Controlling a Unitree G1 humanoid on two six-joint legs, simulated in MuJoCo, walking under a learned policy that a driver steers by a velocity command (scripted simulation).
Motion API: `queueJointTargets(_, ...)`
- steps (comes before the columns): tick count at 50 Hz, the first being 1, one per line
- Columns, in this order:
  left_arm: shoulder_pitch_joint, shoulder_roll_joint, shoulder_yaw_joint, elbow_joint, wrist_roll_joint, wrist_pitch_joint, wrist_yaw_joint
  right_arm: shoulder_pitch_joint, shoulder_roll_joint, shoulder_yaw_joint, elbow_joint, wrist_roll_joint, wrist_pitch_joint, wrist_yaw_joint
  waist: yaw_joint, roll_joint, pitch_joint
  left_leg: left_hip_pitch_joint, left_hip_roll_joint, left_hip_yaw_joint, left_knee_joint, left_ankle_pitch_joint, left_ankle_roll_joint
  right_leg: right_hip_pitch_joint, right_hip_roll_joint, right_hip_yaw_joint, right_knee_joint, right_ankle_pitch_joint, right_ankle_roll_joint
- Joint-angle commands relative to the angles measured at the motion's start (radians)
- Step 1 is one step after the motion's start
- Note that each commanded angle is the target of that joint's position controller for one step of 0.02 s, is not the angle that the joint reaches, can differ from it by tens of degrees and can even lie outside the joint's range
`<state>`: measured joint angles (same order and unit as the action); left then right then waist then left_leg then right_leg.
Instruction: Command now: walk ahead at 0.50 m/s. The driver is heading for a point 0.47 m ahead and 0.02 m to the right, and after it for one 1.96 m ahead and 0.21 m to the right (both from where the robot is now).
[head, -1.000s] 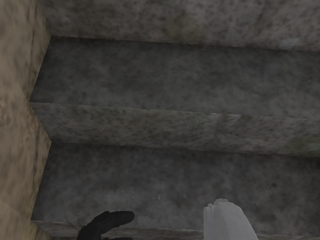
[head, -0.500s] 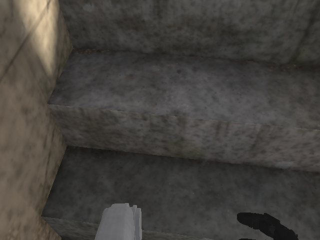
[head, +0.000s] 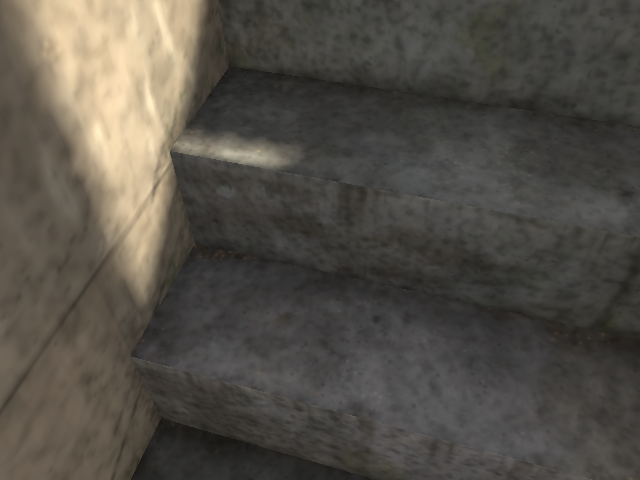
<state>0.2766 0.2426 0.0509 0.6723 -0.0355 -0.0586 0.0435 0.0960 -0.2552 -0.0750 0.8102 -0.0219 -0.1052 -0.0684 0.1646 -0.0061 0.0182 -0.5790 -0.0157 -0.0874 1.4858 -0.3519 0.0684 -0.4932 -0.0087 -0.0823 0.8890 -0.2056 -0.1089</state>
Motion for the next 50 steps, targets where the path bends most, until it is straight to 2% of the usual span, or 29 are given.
queueJointTargets(1, 0.192, 0.049, 0.020, 0.114, 0.056, -0.008, -0.008, 0.157, 0.312, 0.084, -0.160, -0.041, 0.019, 0.060, -0.262, -0.035, -0.092, -0.563, -0.204, -0.258, 0.786, 0.092, 0.014, 0.436, -0.226, 0.642, -0.326, 0.822, 0.067)
queueJointTargets(2, 0.069, 0.074, 0.026, 0.099, 0.027, 0.005, -0.007, 0.257, 0.197, 0.068, -0.148, -0.102, 0.037, 0.072, -0.320, 0.061, -0.119, -0.554, -0.141, -0.218, 0.783, 0.167, -0.015, 0.333, -0.283, 0.771, -0.396, 0.320, 0.097)
queueJointTargets(4, 0.001, 0.071, 0.015, 0.111, 0.039, 0.000, 0.038, -0.011, 0.057, 0.046, -0.211, -0.104, 0.079, 0.080, -0.231, 0.138, -0.038, -0.630, -0.091, -0.237, 0.760, 0.245, -0.031, 0.182, -0.315, 0.798, -0.520, -0.195, 0.083)
queueJointTargets(5, 0.024, 0.044, 0.007, 0.139, 0.064, 0.003, 0.049, -0.077, 0.062, 0.045, -0.226, -0.076, 0.106, 0.084, -0.203, 0.088, -0.017, -0.639, -0.093, -0.215, 0.834, 0.313, -0.027, 0.134, -0.279, 0.737, -0.524, -0.253, 0.070)
queueJointTargets(8, 0.139, 0.029, 0.009, 0.178, 0.060, -0.019, 0.042, -0.112, 0.125, 0.066, -0.192, -0.034, 0.137, 0.073, -0.151, 0.070, 0.063, -0.710, -0.087, -0.139, 0.781, 0.370, 0.002, 0.124, -0.197, 0.503, -0.497, -0.143, 0.079)
queueJointTargets(13, 0.299, -0.003, 0.027, 0.219, 0.035, -0.028, 0.042, -0.148, 0.175, 0.073, -0.155, -0.037, 0.124, 0.064, -0.101, -0.100, 0.027, -0.913, -0.013, 0.001, 0.704, 0.348, 0.030, 0.422, -0.161, 0.437, -0.521, -0.088, 0.049)
queueJointTargets(16, 0.314, 0.027, 0.052, 0.195, 0.019, -0.032, 0.039, -0.269, 0.149, 0.075, -0.217, -0.035, 0.121, 0.063, -0.066, -0.171, 0.049, -1.030, 0.046, 0.130, 0.690, 0.212, -0.004, 0.501, -0.150, 0.375, -0.584, -0.154, 0.003)
queueJointTargets(18, 0.330, 0.026, 0.058, 0.196, 0.019, -0.033, 0.039, -0.307, 0.167, 0.086, -0.291, -0.041, 0.134, 0.039, -0.074, -0.157, 0.067, -1.010, 0.085, 0.151, 0.595, 0.121, 0.001, 0.505, -0.174, 0.347, -0.625, 0.074, 0.014)
queueJointTargets(19, 0.360, 0.005, 0.052, 0.221, 0.031, -0.044, 0.029, -0.324, 0.192, 0.102, -0.322, -0.032, 0.145, 0.045, -0.082, -0.229, 0.064, -1.003, 0.100, 0.170, 0.631, 0.071, 0.014, 0.503, -0.166, 0.342, -0.670, -0.010, -0.020)
queueJointTargets(20, 0.320, 0.040, 0.063, 0.195, 0.008, -0.051, 0.023, -0.313, 0.153, 0.104, -0.333, -0.007, 0.153, 0.054, -0.091, -0.204, 0.084, -0.886, 0.102, 0.233, 0.392, -0.034, 0.010, 0.450, -0.172, 0.315, -0.798, -0.003, -0.056)
queueJointTargets(21, 0.314, 0.049, 0.063, 0.194, 0.025, -0.036, 0.033, -0.373, 0.178, 0.119, -0.343, 0.015, 0.144, 0.046, -0.072, -0.212, 0.112, -0.764, 0.120, 0.194, 0.256, -0.194, 0.035, 0.416, -0.249, 0.351, -0.937, -0.036, -0.124)
queueJointTargets(22, 0.325, 0.046, 0.064, 0.221, 0.011, -0.019, 0.040, -0.345, 0.191, 0.123, -0.317, 0.025, 0.148, 0.048, -0.085, -0.131, 0.081, -0.658, 0.084, 0.270, 0.164, -0.214, 0.057, 0.459, -0.225, 0.239, -0.960, 0.094, -0.115)
queueJointTargets(23, 0.112, 0.027, 0.042, 0.150, -0.011, -0.030, 0.038, -0.171, 0.181, 0.116, -0.237, 0.077, 0.147, 0.054, -0.198, -0.107, 0.046, -0.276, 0.044, 0.337, -0.117, -0.113, 0.095, 0.273, -0.205, 0.081, -0.906, 0.780, -0.082)
queueJointTargets(24, 0.143, 0.062, 0.044, 0.158, -0.015, -0.051, 0.041, -0.022, 0.151, 0.082, -0.170, 0.072, 0.155, 0.030, -0.232, -0.191, -0.128, -0.035, -0.096, 0.379, -0.016, -0.204, 0.105, 0.326, -0.226, 0.045, -0.710, 1.674, -0.085)
queueJointTargets(25, 0.108, 0.102, 0.037, 0.173, -0.040, -0.087, 0.014, 0.175, 0.084, 0.052, -0.156, 0.070, 0.157, 0.012, -0.376, -0.289, -0.263, 0.163, -0.114, 0.311, -0.089, -0.151, 0.104, 0.390, -0.245, 0.053, -0.522, 2.050, -0.126)
queueJointTargets(26, 0.092, 0.174, 0.055, 0.178, -0.072, -0.110, -0.014, 0.314, 0.034, 0.028, -0.132, 0.047, 0.156, 0.006, -0.452, -0.276, -0.361, 0.339, -0.163, 0.255, -0.346, -0.147, 0.091, 0.408, -0.233, 0.040, -0.325, 1.987, -0.139)
queueJointTargets(27, 0.082, 0.147, 0.045, 0.130, -0.050, -0.129, -0.042, 0.352, -0.023, -0.010, -0.117, -0.001, 0.167, -0.009, -0.452, -0.172, -0.375, 0.456, -0.092, -0.048, -0.585, -0.268, 0.145, 0.188, -0.157, 0.091, -0.064, 1.654, -0.129)
queueJointTargets(28, -0.001, 0.033, 0.033, 0.068, -0.036, -0.112, -0.083, 0.353, -0.109, -0.040, -0.076, -0.056, 0.180, -0.018, -0.418, 0.114, -0.297, 0.395, 0.204, -0.731, -1.090, -0.579, 0.298, -0.076, 0.096, 0.111, 0.379, 0.648, -0.052)
queueJointTargets(29, -0.048, 0.015, 0.042, 0.029, 0.037, -0.104, -0.074, 0.288, -0.097, -0.054, -0.095, -0.077, 0.162, -0.030, -0.378, 0.119, -0.337, 0.317, 0.303, -1.082, -1.289, -0.690, 0.369, -0.143, 0.186, 0.351, 0.930, 0.174, -0.035)
queueJointTargets(30, -0.081, -0.073, 0.020, -0.067, 0.084, -0.088, -0.072, 0.136, -0.041, -0.036, -0.070, -0.045, 0.148, -0.004, -0.220, 0.082, -0.274, 0.222, 0.273, -0.954, -1.209, -0.787, 0.302, -0.261, 0.147, 0.380, 1.177, 0.188, -0.024)
queueJointTargets(31, -0.142, -0.086, -0.006, -0.126, 0.108, -0.074, -0.062, 0.106, 0.057, -0.003, -0.026, -0.023, 0.125, -0.005, -0.187, 0.056, -0.108, 0.097, 0.253, -0.761, -1.121, -0.693, 0.234, -0.381, 0.130, 0.327, 1.238, 0.167, -0.032)
queueJointTargets(34, 0.011, -0.139, -0.044, -0.072, 0.066, -0.031, -0.039, 0.161, 0.154, 0.033, 0.065, -0.040, 0.049, -0.009, -0.101, -0.039, 0.043, 0.059, 0.172, -0.289, -1.052, -0.159, 0.111, -0.518, 0.147, 0.328, 1.313, 0.161, -0.044)
queueJointTargets(36, 0.010, -0.133, -0.039, -0.054, 0.041, -0.012, -0.046, 0.195, 0.044, 0.007, 0.073, -0.019, 0.014, 0.011, -0.116, -0.031, 0.052, 0.170, 0.194, -0.135, -1.101, 0.144, 0.076, -0.633, 0.158, 0.362, 1.344, 0.081, -0.039)
queueJointTargets(39, -0.174, -0.195, -0.056, -0.113, 0.035, 0.024, -0.044, 0.318, 0.015, 0.006, 0.122, -0.011, -0.012, 0.031, -0.165, 0.000, 0.074, 0.248, 0.218, -0.035, -1.169, 0.206, 0.060, -0.826, 0.159, 0.260, 1.452, -0.038, -0.030)
queueJointTargets(42, -0.245, -0.197, -0.058, -0.168, 0.055, 0.038, 0.001, 0.347, 0.001, 0.013, 0.119, -0.002, -0.020, 0.017, -0.174, 0.105, 0.107, 0.287, 0.246, 0.023, -1.267, 0.171, 0.091, -0.914, 0.101, 0.233, 1.431, -0.092, 0.005)
queueJointTargets(46, -0.383, -0.164, -0.065, -0.243, 0.060, 0.050, -0.013, 0.312, -0.047, -0.010, 0.093, 0.020, -0.011, -0.036, -0.196, 0.144, 0.051, 0.349, 0.177, 0.054, -1.389, 0.149, 0.124, -0.788, -0.037, 0.021, 1.064, -0.065, 0.090)
queueJointTargets(47, -0.409, -0.203, -0.096, -0.269, 0.054, 0.073, -0.033, 0.346, -0.074, -0.017, 0.112, 0.033, -0.011, -0.042, -0.207, 0.176, 0.021, 0.412, 0.203, 0.071, -1.522, 0.269, 0.132, -0.656, -0.100, -0.038, 0.790, -0.123, 0.077)
queueJointTargets(49, -0.296, -0.262, -0.108, -0.199, 0.039, 0.100, -0.027, 0.358, -0.051, -0.016, 0.130, 0.026, -0.001, -0.027, -0.202, 0.243, -0.112, 0.532, 0.223, 0.125, -1.421, 0.717, 0.154, -0.389, -0.069, -0.091, 0.641, -0.299, 0.026)
queueJointTargets(50, -0.207, -0.259, -0.103, -0.148, -0.006, 0.078, -0.020, 0.300, -0.066, -0.014, 0.087, 0.028, -0.017, -0.011, -0.182, 0.292, -0.194, 0.556, 0.223, 0.180, -1.336, 1.287, 0.137, -0.200, -0.019, -0.098, 0.514, -0.341, 0.020)
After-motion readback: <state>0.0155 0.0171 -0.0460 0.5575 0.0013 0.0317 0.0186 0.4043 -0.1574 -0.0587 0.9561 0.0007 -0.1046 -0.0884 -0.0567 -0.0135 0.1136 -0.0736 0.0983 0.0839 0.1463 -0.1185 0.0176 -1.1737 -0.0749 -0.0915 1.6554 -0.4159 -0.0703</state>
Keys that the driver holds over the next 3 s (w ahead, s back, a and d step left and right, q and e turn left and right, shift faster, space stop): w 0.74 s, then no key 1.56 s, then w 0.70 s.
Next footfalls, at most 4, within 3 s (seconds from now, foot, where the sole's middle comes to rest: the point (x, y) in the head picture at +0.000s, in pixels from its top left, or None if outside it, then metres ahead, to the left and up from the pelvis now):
0.52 left None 0.32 0.12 -0.53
1.02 right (502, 411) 0.47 -0.14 -0.32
1.50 left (312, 331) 0.56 0.15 -0.32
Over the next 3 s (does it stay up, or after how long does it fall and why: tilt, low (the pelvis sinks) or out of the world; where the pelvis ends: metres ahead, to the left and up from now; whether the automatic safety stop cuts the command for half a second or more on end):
stays up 0.54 -0.02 0.46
